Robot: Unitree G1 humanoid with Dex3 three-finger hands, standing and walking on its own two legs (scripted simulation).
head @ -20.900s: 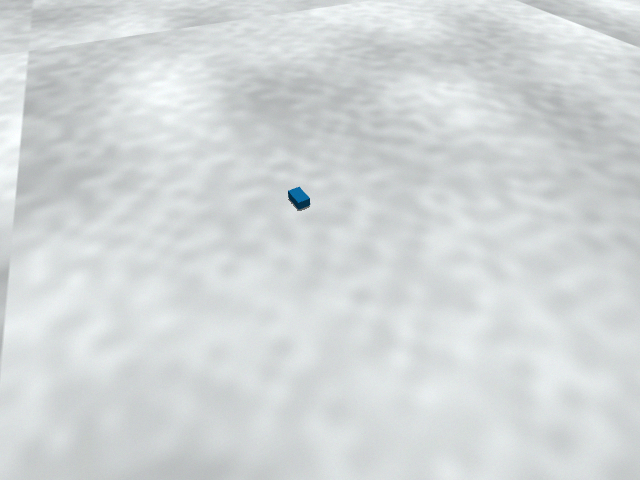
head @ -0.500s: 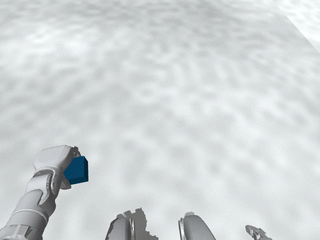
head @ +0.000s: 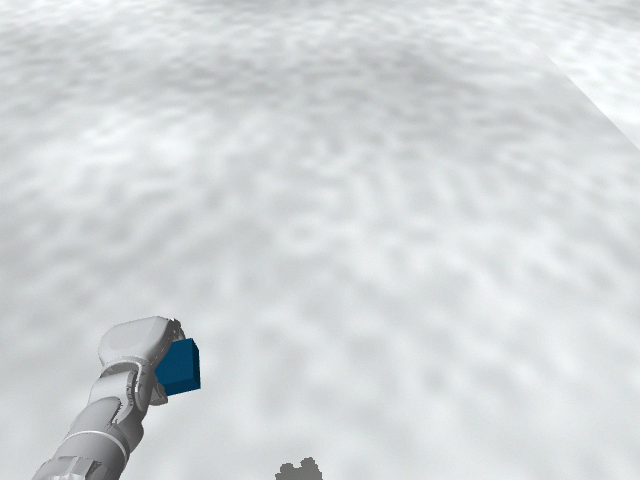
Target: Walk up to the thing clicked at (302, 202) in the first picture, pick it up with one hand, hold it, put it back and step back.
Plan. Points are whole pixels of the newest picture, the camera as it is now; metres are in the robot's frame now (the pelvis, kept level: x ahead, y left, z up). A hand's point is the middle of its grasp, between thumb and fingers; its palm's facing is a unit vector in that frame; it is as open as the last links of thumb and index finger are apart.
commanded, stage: hold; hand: left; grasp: from above
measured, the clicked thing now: (160, 370) +0.34 +0.23 -0.11
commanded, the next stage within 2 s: crouch in 1.94 s
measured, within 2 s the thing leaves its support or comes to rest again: neither
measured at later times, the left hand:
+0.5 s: hand (145, 350) +0.34 +0.22 -0.03, palm faces -0.43 -0.07 -0.90, open 8.9 cm
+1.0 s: hand (142, 359) +0.31 +0.21 -0.01, palm faces -0.43 -0.07 -0.90, open 8.9 cm
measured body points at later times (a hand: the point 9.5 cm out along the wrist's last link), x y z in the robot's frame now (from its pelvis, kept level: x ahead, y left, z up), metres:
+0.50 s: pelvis +0.02 +0.00 +0.03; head +0.05 -0.02 +0.47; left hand +0.35 +0.22 +0.02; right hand +0.13 -0.27 -0.10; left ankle +0.03 +0.12 -0.70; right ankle +0.01 -0.14 -0.70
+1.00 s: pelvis +0.01 -0.01 +0.03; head +0.02 -0.03 +0.48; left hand +0.33 +0.21 +0.04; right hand +0.15 -0.27 -0.08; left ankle +0.03 +0.12 -0.70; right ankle +0.01 -0.14 -0.70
